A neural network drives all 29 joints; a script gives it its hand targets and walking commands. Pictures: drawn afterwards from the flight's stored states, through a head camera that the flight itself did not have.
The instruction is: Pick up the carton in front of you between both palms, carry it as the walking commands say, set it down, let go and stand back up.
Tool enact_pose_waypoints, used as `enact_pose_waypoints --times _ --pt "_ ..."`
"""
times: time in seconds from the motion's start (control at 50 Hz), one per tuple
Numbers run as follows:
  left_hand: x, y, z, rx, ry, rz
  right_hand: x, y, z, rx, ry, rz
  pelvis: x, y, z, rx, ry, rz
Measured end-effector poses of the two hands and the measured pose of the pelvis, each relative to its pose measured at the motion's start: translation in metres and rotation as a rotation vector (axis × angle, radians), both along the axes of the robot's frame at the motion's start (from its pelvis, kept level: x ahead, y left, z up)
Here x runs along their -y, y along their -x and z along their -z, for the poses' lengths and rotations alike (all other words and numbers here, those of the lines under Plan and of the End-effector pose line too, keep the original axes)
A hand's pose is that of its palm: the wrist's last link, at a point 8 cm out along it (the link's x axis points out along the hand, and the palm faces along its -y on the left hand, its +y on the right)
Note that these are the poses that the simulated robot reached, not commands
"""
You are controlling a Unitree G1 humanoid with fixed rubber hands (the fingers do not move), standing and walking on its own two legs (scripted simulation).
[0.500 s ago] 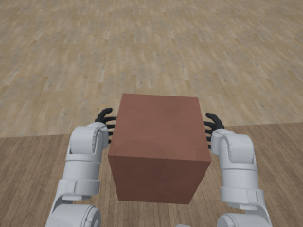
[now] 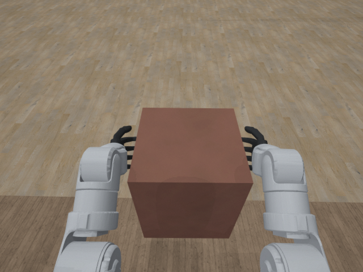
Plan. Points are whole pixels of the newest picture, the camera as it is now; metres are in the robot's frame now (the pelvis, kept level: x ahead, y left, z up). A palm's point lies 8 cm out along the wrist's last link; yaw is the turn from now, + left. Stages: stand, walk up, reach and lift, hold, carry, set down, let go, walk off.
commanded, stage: carry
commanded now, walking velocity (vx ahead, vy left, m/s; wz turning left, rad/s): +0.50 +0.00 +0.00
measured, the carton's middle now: (187, 175) +0.35 +0.01 +0.03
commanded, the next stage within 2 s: none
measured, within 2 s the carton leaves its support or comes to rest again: neither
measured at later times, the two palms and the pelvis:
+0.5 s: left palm (140, 90) +0.67 +0.18 +0.05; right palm (231, 95) +0.65 -0.12 +0.05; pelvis +0.31 +0.04 -0.05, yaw -2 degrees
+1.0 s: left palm (160, 47) +0.97 +0.15 +0.05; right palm (231, 50) +0.97 -0.15 +0.05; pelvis +0.61 +0.01 -0.09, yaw +0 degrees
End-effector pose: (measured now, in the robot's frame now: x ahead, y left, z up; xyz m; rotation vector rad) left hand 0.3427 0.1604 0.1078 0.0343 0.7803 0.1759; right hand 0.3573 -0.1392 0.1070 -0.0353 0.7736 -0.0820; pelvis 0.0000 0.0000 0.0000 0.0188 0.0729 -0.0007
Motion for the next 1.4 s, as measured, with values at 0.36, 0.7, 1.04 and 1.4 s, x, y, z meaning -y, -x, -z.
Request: enact_pose_waypoints --times 0.36,0.7,1.04,1.4 --pt "-0.024 -0.233 0.003 0.099 0.014 0.002 -0.023 -0.227 0.005 0.098 -0.024 0.037 -0.023 -0.227 0.025 -0.014 0.031 0.035" --pt "-0.006 -0.425 0.073 -0.02 0.049 0.114 -0.007 -0.384 0.066 -0.02 0.015 0.155 -0.046 -0.408 0.036 -0.028 0.051 0.03" --pt "0.009 -0.639 0.065 0.083 -0.013 0.032 0.009 -0.631 0.067 0.083 -0.005 0.03 -0.005 -0.63 0.088 0.001 0.016 0.007" --pt "-0.013 -0.846 0.071 0.062 0.008 -0.001 -0.012 -0.84 0.076 0.061 -0.035 0.044 -0.016 -0.836 0.08 -0.031 0.005 0.022"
